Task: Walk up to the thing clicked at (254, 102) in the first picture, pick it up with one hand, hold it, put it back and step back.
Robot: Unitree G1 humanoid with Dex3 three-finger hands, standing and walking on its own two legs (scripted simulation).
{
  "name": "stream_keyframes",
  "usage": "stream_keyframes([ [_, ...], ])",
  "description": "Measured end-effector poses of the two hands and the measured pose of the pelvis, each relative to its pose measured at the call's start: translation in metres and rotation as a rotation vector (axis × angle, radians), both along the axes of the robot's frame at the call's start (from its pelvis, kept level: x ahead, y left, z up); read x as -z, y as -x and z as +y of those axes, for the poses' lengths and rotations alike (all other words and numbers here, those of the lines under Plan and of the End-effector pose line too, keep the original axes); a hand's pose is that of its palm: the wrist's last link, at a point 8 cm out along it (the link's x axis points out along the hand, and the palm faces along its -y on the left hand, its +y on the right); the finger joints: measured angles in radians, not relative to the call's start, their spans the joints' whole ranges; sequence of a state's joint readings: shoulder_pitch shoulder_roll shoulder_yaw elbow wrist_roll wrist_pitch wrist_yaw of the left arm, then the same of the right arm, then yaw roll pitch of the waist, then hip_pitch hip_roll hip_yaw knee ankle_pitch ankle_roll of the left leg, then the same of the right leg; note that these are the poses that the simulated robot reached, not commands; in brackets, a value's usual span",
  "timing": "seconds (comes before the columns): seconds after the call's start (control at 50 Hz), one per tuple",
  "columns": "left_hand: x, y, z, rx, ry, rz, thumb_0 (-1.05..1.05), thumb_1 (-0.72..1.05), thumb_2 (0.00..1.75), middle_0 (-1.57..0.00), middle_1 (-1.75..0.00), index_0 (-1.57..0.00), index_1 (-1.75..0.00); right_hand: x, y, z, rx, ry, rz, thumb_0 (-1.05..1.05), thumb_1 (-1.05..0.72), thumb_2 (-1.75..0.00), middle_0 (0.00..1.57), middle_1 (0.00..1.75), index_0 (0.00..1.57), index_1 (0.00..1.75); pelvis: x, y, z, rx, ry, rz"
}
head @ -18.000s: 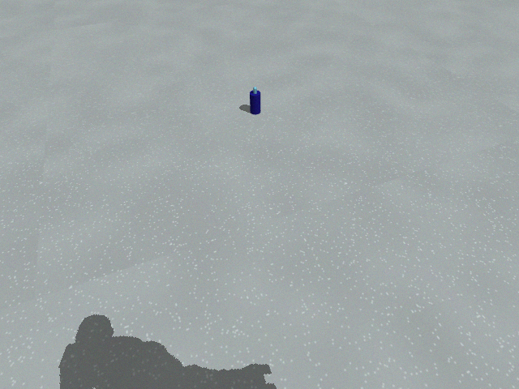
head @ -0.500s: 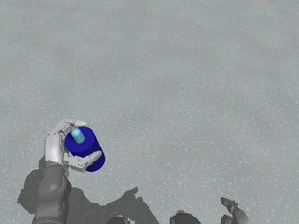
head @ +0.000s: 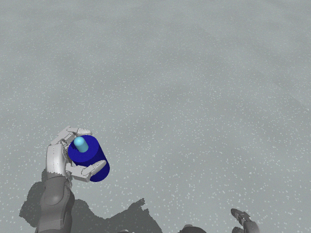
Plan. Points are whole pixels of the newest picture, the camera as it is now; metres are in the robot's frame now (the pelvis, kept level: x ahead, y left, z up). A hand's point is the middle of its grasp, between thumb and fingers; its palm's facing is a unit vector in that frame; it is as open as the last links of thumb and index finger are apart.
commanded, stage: hold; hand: left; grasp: from the side
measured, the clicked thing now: (89, 156) +0.32 +0.17 +0.01
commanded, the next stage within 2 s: none
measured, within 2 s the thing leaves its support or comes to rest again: neither
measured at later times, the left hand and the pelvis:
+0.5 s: hand (80, 157) +0.31 +0.18 +0.03, palm faces +0.19 -0.98 -0.04, open 10.2 cm; pelvis -0.01 +0.00 +0.01, yaw +0 degrees
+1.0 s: hand (82, 154) +0.31 +0.18 +0.04, palm faces +0.18 -0.98 -0.03, open 10.2 cm; pelvis +0.00 +0.00 +0.01, yaw +0 degrees
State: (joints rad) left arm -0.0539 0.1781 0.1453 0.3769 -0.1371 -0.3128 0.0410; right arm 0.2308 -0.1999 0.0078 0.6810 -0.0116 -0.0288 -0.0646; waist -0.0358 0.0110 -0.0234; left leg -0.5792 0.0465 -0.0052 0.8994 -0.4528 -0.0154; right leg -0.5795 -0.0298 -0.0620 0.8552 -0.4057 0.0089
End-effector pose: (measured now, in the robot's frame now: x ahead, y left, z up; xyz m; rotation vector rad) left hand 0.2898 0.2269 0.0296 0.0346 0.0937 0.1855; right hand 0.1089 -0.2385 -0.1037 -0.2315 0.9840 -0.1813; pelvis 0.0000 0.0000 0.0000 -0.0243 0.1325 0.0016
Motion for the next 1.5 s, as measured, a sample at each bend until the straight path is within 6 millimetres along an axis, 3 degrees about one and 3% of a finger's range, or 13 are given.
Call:
stream_keyframes([
  [0.5,-0.007,0.015,0.004,-0.003,-0.001,0.003,-0.04,-0.45,0.97,-0.72,-1.05,-0.79,-1.08,-0.013,-0.011,0.004,-0.027,-0.007,-0.068,0.01,-0.93,-0.9,0.2,0.3,0.2,0.3,-0.007,0.006,0.0,-0.006,-0.002,-0.035],
  [1.5,-0.007,0.007,0.003,0.009,0.002,-0.006,-0.04,-0.44,0.97,-0.71,-1.06,-0.77,-1.09,-0.012,-0.007,0.009,-0.028,-0.009,-0.058,0.01,-0.92,-0.9,0.2,0.3,0.2,0.3,-0.007,0.003,0.005,-0.006,0.002,-0.032],
])
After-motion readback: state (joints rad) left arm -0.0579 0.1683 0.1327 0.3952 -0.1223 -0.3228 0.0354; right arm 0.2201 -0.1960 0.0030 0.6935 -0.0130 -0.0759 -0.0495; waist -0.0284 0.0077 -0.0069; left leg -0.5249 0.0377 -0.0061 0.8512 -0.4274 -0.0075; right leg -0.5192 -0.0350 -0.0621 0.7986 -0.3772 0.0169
